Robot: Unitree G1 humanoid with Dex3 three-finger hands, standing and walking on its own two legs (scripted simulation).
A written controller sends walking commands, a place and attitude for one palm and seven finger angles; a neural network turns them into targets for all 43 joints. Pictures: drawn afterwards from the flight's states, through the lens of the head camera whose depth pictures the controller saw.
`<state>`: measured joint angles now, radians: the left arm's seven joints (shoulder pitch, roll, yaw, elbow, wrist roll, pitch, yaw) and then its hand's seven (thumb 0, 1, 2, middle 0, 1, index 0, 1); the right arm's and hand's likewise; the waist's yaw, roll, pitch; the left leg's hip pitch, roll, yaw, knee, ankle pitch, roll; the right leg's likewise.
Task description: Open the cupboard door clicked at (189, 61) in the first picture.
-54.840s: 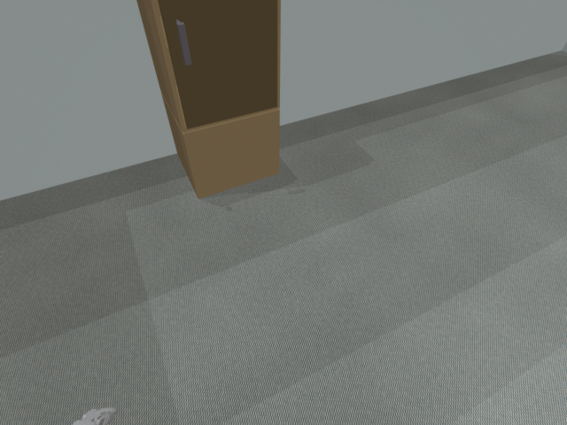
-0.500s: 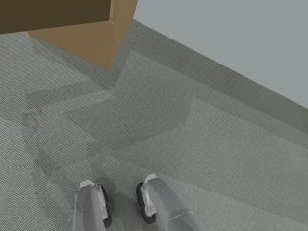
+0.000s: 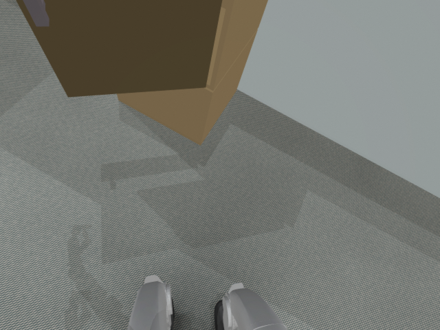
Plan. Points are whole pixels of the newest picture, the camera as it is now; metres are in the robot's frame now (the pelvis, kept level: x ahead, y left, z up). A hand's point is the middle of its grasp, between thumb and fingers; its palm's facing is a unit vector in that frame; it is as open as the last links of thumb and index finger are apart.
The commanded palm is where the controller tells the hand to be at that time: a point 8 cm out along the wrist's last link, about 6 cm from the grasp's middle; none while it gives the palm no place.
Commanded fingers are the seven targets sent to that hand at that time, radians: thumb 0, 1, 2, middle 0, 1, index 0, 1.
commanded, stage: pull the door open along its arc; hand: left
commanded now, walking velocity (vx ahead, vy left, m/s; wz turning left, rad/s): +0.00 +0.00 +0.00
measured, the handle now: out of the picture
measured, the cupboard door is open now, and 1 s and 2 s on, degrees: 41 41 41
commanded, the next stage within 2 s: open thumb and fingers to let go in 0.54 s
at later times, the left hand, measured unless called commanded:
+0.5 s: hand out of the picture +0.33 +0.43 +0.09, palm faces +0.20 -0.98 -0.01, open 4.9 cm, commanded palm +0.35 +0.46 +0.07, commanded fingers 0.00 0.90 0.90 -0.40 -1.35 -0.40 -1.35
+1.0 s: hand out of the picture +0.37 +0.45 +0.08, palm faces +0.18 -0.98 +0.00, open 9.1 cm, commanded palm +0.36 +0.46 +0.07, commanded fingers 0.00 -0.43 0.33 -0.31 -1.21 -0.31 -1.21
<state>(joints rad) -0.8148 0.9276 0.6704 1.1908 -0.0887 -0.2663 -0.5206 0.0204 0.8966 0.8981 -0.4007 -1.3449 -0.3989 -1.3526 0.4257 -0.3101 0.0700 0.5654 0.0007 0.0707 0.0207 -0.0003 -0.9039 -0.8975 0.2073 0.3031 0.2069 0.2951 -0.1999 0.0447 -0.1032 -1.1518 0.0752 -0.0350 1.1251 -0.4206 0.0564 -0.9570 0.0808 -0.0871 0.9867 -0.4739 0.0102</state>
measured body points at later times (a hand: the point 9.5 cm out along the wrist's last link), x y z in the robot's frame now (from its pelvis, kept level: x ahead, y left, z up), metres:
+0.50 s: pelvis -0.03 -0.02 -0.04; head +0.11 +0.04 +0.38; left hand +0.32 +0.48 +0.09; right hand +0.09 -0.30 -0.12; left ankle +0.05 +0.08 -0.65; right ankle -0.01 -0.14 -0.65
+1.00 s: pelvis -0.04 +0.00 -0.03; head +0.13 +0.07 +0.38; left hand +0.35 +0.50 +0.08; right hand +0.01 -0.27 -0.12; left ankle +0.05 +0.08 -0.65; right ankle -0.01 -0.14 -0.65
